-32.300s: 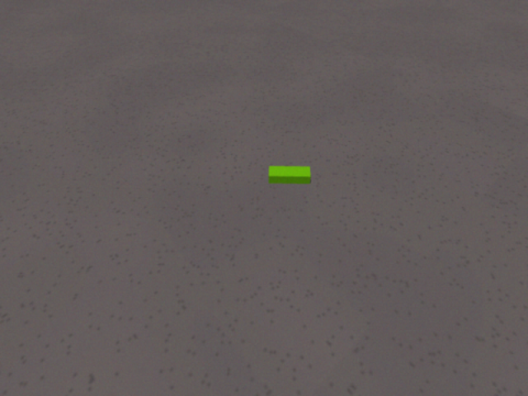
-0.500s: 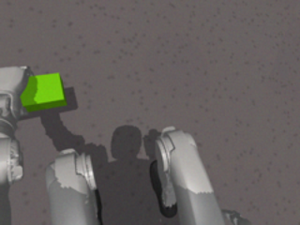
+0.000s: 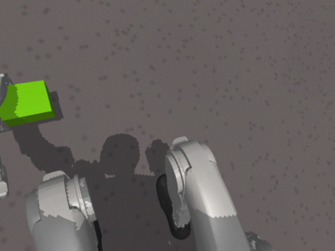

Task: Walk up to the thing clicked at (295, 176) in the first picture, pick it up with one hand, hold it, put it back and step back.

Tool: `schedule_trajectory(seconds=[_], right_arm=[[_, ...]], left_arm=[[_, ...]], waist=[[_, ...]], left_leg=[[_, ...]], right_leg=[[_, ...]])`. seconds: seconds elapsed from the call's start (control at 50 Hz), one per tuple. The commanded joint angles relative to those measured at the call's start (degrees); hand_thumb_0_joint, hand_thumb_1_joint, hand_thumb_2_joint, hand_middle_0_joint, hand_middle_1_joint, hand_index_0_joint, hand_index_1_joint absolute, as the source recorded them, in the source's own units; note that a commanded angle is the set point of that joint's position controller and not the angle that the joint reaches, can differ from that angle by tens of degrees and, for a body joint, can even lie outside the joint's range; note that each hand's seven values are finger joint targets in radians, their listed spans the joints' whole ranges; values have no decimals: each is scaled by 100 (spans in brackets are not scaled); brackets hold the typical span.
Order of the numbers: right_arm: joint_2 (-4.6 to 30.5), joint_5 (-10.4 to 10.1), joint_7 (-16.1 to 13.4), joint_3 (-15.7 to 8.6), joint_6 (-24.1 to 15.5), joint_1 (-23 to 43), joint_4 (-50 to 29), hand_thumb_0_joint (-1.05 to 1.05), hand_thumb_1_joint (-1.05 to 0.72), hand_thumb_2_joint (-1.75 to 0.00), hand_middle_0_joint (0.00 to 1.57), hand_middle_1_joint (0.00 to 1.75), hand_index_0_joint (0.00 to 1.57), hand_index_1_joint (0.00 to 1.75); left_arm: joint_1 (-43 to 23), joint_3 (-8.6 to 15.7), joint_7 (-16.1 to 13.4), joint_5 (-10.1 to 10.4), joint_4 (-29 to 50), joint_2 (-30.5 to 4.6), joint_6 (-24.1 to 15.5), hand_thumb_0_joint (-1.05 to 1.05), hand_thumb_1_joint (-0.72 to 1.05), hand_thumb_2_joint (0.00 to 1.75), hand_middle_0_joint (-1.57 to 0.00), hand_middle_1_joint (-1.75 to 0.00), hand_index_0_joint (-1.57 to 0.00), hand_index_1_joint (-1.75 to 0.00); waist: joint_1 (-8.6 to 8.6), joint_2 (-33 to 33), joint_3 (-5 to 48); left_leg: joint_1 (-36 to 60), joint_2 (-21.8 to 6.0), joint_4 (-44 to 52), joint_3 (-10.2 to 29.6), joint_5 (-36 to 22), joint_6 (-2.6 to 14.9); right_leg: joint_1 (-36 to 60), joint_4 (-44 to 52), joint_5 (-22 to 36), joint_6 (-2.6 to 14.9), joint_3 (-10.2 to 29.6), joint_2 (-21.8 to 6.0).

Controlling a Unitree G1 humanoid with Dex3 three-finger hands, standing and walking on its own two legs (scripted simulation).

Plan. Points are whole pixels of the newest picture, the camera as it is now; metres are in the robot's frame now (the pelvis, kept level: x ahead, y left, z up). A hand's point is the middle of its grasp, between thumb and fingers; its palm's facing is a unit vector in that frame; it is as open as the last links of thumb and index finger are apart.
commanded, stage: rest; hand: left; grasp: from above
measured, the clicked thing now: out of the picture +0.48 +0.29 -0.23
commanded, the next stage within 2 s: open in 1.14 s
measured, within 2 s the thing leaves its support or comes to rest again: neither
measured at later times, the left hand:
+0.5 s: hand out of the picture +0.48 +0.29 -0.24, palm faces -0.45 -0.09 -0.89, open 10.8 cm
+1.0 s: hand (7, 110) +0.48 +0.28 -0.25, palm faces -0.45 -0.09 -0.89, open 10.8 cm
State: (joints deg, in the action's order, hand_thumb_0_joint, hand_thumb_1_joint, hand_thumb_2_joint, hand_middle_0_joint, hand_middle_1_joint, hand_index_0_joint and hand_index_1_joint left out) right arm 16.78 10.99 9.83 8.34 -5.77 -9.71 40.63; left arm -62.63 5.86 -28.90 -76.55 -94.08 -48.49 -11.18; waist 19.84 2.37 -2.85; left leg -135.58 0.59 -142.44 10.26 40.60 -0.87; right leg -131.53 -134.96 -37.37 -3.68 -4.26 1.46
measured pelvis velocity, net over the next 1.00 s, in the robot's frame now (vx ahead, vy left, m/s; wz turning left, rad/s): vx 0.00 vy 0.01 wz -0.07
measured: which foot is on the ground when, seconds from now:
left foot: down 0.00-1.00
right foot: down 0.00-1.00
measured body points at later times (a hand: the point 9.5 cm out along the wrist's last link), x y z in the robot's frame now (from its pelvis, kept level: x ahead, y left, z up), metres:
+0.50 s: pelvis +0.00 +0.00 -0.01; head +0.28 +0.10 +0.33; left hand +0.49 +0.29 -0.19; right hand +0.02 -0.27 -0.07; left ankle +0.06 +0.13 -0.28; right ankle +0.11 -0.13 -0.28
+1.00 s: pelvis +0.00 +0.01 -0.01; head +0.29 +0.11 +0.32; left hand +0.50 +0.28 -0.20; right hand +0.01 -0.25 -0.06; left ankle +0.06 +0.13 -0.28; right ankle +0.11 -0.13 -0.28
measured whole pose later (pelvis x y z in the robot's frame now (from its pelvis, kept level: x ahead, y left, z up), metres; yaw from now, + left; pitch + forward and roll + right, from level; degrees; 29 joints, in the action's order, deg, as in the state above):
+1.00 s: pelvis +0.00 +0.01 -0.01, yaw -4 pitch +29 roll -14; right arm 19.8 14.4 14.3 15.2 -12.2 -7.8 37.9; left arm -64.2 7.3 -35.0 -77.1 -100.3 -57.5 -11.2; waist 23.9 7.0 -9.9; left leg -134.7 0.0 -146.4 14.3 42.1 -0.5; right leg -129.4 -135.3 -36.7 -4.4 -7.5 3.0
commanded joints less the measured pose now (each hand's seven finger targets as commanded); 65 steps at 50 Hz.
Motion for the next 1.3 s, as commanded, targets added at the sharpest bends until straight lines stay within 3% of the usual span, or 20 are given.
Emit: schedule_trajectory(seconds=[0.0, 0.04, 0.06, 0.08, 0.1, 0.18, 0.2, 0.22, 0.26, 0.3, 0.32, 0.38, 0.4, 0.44, 0.54, 0.6, 0.8, 1.1, 1.22, 1.28], right_arm=[[1722, 33, -10, -430, -110, -1278, 47, 0, -89, -89, 20, 30, 20, 30], [1802, 57, 0, -401, -157, -1240, -36, 0, -89, -89, 20, 30, 20, 30], [1745, 48, 26, -362, -168, -1253, 45, 0, -90, -90, 20, 30, 20, 30], [1796, 72, 45, -370, -189, -1281, -23, 0, -89, -89, 20, 30, 20, 30], [1854, 81, 42, -361, -197, -1223, -34, 0, -90, -90, 20, 30, 20, 30], [1835, 105, 104, -295, -234, -1203, -11, 0, -90, -90, 20, 30, 20, 30], [1870, 110, 120, -291, -242, -1233, -47, 0, -90, -90, 20, 30, 20, 30], [1861, 127, 136, -272, -262, -1243, -34, 0, -90, -90, 20, 30, 20, 30], [2002, 186, 161, -283, -273, -1322, -19, 0, -90, -90, 20, 30, 20, 30], [1965, 167, 173, -271, -254, -1275, 4, 0, -90, -90, 20, 30, 20, 30], [1970, 204, 198, -250, -267, -1287, -54, 0, -90, -90, 20, 30, 20, 30], [2018, 208, 197, -233, -291, -1195, -84, 0, -90, -90, 20, 30, 20, 30], [1982, 198, 211, -199, -320, -1145, -116, 0, -90, -90, 20, 30, 20, 30], [1975, 205, 217, -176, -341, -1068, -111, 0, -90, -90, 20, 30, 20, 30], [2082, 249, 228, -144, -328, -1182, -36, 0, -90, -90, 20, 30, 20, 30], [2079, 263, 245, -51, -388, -1063, -119, 0, -90, -90, 20, 30, 20, 30], [2208, 320, 322, 73, -571, -963, -140, 0, -90, -90, 20, 30, 20, 30], [2288, 307, 428, 192, -688, -1043, -195, 0, -90, -90, 20, 30, 20, 30], [2282, 306, 381, 264, -632, -1012, -214, 0, -90, -90, 20, 30, 20, 30], [2290, 312, 353, 293, -598, -979, -228, 0, -90, -90, 20, 30, 20, 30]], left_arm=[[-1798, 80, -293, 90, 601, -1307, 46, 0, 55, 87, -92, -76, -93, -75], [-1801, 197, -324, 114, 723, -1494, 42, 0, 56, 87, -92, -77, -93, -76], [-1645, 15, -305, 83, 453, -1274, 87, 0, 56, 85, -93, -75, -94, -74], [-1751, 156, -334, 118, 699, -1431, 66, 0, 58, 85, -93, -76, -94, -75], [-1730, 258, -369, 95, 666, -1610, 65, 0, 59, 85, -94, -77, -95, -75], [-1709, 185, -403, 106, 686, -1525, 65, 0, 61, 86, -97, -75, -97, -74], [-1698, 292, -434, 103, 802, -1688, 69, 0, 61, 84, -95, -75, -97, -73], [-1627, 209, -433, 108, 707, -1516, 84, 0, 62, 86, -96, -75, -97, -74], [-1633, 475, -483, 74, 643, -1877, 66, 0, 64, 85, -98, -75, -99, -74], [-1587, 513, -500, 85, 619, -1959, 48, 0, 62, 85, -97, -74, -98, -73], [-1702, 416, -497, 42, 638, -1831, 42, 0, 65, 85, -99, -74, -100, -73], [-1616, 413, -514, 89, 543, -1822, 25, 0, 63, 86, -98, -74, -99, -73], [-1676, 209, -481, 113, 530, -1606, 9, 0, 63, 85, -97, -74, -98, -73], [-1686, 95, -489, 115, 567, -1604, -41, 0, 63, 85, -98, -74, -98, -73], [-1619, 273, -577, 62, 352, -1876, -49, 0, 63, 84, -97, -75, -98, -74], [-1849, 49, -628, 69, 301, -1676, -92, 0, 59, 83, -94, -74, -95, -72], [-1760, 182, -840, -44, 76, -2078, -96, 0, 61, 81, -94, -74, -96, -73], [-1576, 281, -773, 173, -19, -2276, 88, 0, 57, 80, -92, -72, -93, -71], [-1403, 144, -702, 215, -134, -2275, 18, 0, 53, 83, -91, -72, -91, -72], [-1489, 149, -727, 231, -160, -2323, -40, 0, 29, 77, -67, -72, -67, -71]], waist=[[230, -2243, 3819], [220, -2313, 3907], [216, -2405, 3812], [281, -2455, 3922], [219, -2474, 3900], [268, -2572, 3867], [268, -2638, 3976], [300, -2661, 3920], [386, -2624, 3782], [318, -2627, 3718], [424, -2595, 3646], [418, -2558, 3569], [469, -2546, 3538], [438, -2636, 3548], [507, -2642, 3441], [655, -2541, 3229], [614, -2678, 3179], [719, -2645, 3040], [702, -2566, 3094], [713, -2530, 2973]], left_leg=[[2890, -36, 1377, -600, -1145, 214], [2966, -39, 1352, -575, -1278, 191], [3036, -41, 1368, -573, -1266, 170], [3160, -58, 1351, -554, -1458, 164], [3094, -57, 1317, -533, -1434, 158], [3162, -80, 1262, -516, -1566, 136], [3259, -90, 1240, -516, -1724, 134], [3301, -84, 1211, -524, -1772, 124], [3188, -97, 1134, -494, -1802, 135], [3002, -103, 1185, -499, -1615, 143], [3024, -105, 1147, -499, -1616, 142], [2995, -117, 1128, -450, -1440, 150], [3020, -119, 1136, -443, -1422, 150], [3014, -118, 1236, -397, -1272, 139], [3125, -153, 1255, -312, -1401, 115], [2923, -150, 1154, -333, -1297, 155], [3092, -190, 1202, -239, -1305, 97], [2993, -226, 1120, -180, -1442, 120], [2936, -238, 1109, -183, -1476, 143], [2791, -236, 1142, -161, -1293, 136]], right_leg=[[2033, 1143, 1276, 529, -761, 164], [2124, 1128, 1364, 541, -798, 165], [2022, 1078, 1335, 556, -793, 174], [2143, 1079, 1519, 521, -834, 174], [2112, 1058, 1482, 555, -841, 180], [2187, 1033, 1608, 559, -859, 208], [2316, 1025, 1751, 542, -865, 210], [2273, 993, 1788, 534, -872, 202], [2303, 982, 1825, 535, -913, 198], [2364, 1035, 1670, 554, -879, 223], [2333, 1031, 1681, 546, -893, 220], [2229, 1063, 1517, 557, -943, 238], [2230, 1059, 1531, 541, -940, 239], [2211, 1062, 1408, 540, -975, 259], [2131, 982, 1508, 520, -1050, 249], [2154, 1054, 1506, 503, -1041, 261], [2150, 994, 1470, 503, -1106, 284], [2368, 987, 1618, 483, -1127, 296], [2590, 1046, 1686, 470, -1104, 347], [2500, 1073, 1513, 489, -1141, 340]])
